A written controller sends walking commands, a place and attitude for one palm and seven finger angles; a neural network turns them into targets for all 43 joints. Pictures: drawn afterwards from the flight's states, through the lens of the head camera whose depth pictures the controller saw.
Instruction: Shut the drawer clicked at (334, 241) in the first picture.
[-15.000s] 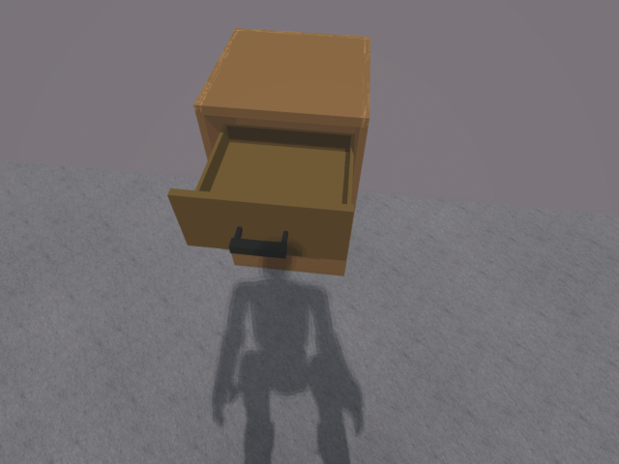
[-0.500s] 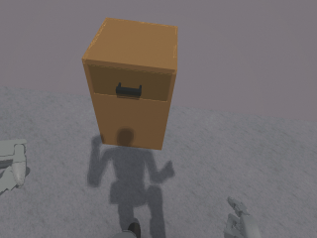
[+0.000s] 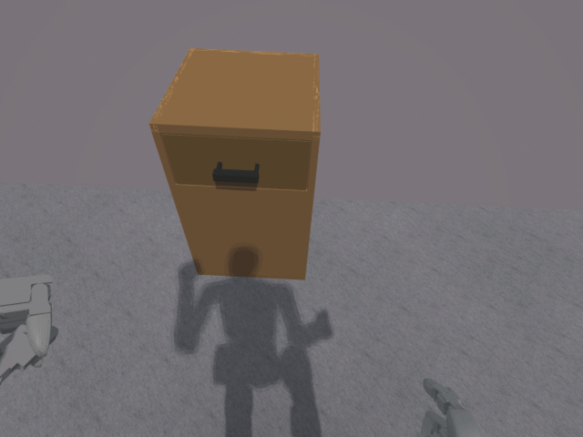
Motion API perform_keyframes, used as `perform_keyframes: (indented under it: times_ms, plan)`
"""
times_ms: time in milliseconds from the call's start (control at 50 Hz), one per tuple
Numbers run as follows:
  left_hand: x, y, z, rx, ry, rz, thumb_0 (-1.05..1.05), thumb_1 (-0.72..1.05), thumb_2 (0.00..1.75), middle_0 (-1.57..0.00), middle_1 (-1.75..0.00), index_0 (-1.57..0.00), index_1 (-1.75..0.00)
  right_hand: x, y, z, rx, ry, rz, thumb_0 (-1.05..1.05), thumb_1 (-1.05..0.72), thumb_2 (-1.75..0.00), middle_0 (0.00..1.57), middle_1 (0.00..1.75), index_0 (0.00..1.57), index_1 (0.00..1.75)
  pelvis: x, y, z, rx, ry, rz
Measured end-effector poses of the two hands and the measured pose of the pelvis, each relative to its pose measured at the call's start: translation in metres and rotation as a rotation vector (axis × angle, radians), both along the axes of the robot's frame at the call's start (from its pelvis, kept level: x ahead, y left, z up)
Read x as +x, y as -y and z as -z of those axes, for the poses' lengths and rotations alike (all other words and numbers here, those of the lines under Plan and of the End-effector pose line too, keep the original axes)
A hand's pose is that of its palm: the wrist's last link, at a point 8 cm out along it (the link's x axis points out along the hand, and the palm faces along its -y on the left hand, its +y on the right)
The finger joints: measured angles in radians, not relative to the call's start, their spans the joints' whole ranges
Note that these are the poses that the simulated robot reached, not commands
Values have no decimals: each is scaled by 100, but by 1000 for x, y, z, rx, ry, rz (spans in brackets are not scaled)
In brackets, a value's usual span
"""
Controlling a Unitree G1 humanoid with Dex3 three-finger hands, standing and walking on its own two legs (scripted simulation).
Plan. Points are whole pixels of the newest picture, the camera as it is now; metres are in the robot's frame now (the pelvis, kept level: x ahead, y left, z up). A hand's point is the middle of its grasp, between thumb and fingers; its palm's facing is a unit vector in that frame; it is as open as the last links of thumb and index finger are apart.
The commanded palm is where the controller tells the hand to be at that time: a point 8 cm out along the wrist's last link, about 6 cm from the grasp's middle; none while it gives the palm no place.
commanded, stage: stop stepping back and stand still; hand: left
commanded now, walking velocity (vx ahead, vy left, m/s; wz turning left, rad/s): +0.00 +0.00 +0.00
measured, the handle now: (237, 171) +0.79 +0.18 -0.17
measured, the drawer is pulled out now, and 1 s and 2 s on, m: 0.00 0.00 0.00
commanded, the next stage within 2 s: let the arm hang, fingers relaxed in 0.40 s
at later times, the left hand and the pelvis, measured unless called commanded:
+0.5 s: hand (69, 301) +0.22 +0.24 +0.15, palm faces +0.31 -0.82 -0.48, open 3.2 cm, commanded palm none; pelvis +0.03 +0.00 +0.00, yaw +0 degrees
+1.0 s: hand out of the picture -0.05 +0.21 -0.17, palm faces +0.07 -0.97 -0.23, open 4.5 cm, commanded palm none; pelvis +0.01 +0.01 +0.00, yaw +3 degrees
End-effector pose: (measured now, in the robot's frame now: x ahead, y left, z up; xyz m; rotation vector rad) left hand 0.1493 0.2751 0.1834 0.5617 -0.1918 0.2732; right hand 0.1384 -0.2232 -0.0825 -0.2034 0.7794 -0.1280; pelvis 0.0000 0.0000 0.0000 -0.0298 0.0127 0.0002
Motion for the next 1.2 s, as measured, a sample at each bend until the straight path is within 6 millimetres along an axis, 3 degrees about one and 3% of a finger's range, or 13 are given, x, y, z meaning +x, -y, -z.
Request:
perform_keyframes:
  times_ms: [200,360,500,540,600,660,700,740,780,900,1000,1100,1200]
  plan:
    - [19,-1,12,-61,7,-56,2,88,90,-141,-160,-140,-160,22,26,-6,-63,6,31,1,-91,-90,21,30,20,30,19,4,-1,21,12,-6]
    - [33,4,7,-35,-4,-11,2,88,90,-141,-160,-140,-160,49,18,-13,-33,54,22,1,-91,-90,21,30,20,30,27,5,-2,20,0,2]
    - [35,-2,11,-40,-35,-30,2,88,90,-141,-160,-140,-160,58,5,-12,-13,47,3,1,-91,-90,21,30,20,30,31,1,-3,21,-5,0]
    - [41,-8,38,-48,-120,-20,1,89,90,-140,-160,-140,-160,60,4,-2,11,39,-38,1,-91,-90,21,30,20,30,29,-2,-1,20,-16,-11]
    - [47,-21,128,-164,-453,-102,1,89,90,-138,-158,-138,-158,55,6,20,21,-46,-76,1,-91,-90,21,30,20,30,25,-8,5,22,-19,-28]
    - [22,-15,221,-313,-805,-192,1,90,90,-132,-152,-132,-152,37,8,33,10,-129,-61,1,-91,-90,21,30,20,30,22,-10,9,27,-5,-35]
    - [-7,1,269,-399,-1008,-218,1,90,90,-126,-147,-126,-147,18,9,36,-4,-192,-40,1,-91,-90,21,30,20,30,21,-10,9,29,8,-37]
    - [-41,23,303,-475,-1180,-224,1,90,90,-120,-140,-120,-141,-5,10,39,-20,-267,-20,1,-91,-90,21,30,20,30,20,-10,8,28,19,-38]
    - [-75,33,322,-498,-1304,-263,1,90,90,-113,-136,-113,-133,-29,9,40,-31,-353,-2,1,-91,-90,21,30,20,30,19,-9,5,23,24,-40]
    - [-159,20,329,-561,-1509,-408,2,90,90,-91,-114,-90,-111,-98,2,47,-30,-595,31,1,-91,-90,20,30,20,30,15,-9,-2,11,19,-51]
    - [-204,21,319,-560,-1629,-468,1,90,90,-72,-91,-71,-89,-132,-10,53,10,-687,61,1,-91,-90,20,30,20,30,14,-13,-4,14,21,-48]
    - [-218,30,315,-568,-1664,-479,1,90,90,-53,-68,-52,-67,-146,-23,59,53,-705,75,1,-91,-90,20,30,20,30,12,-16,-5,20,29,-41]
    - [-208,44,318,-585,-1631,-446,1,90,90,-35,-48,-35,-48,-148,-33,64,90,-686,79,0,-91,-90,20,30,20,30,10,-15,-5,26,35,-35]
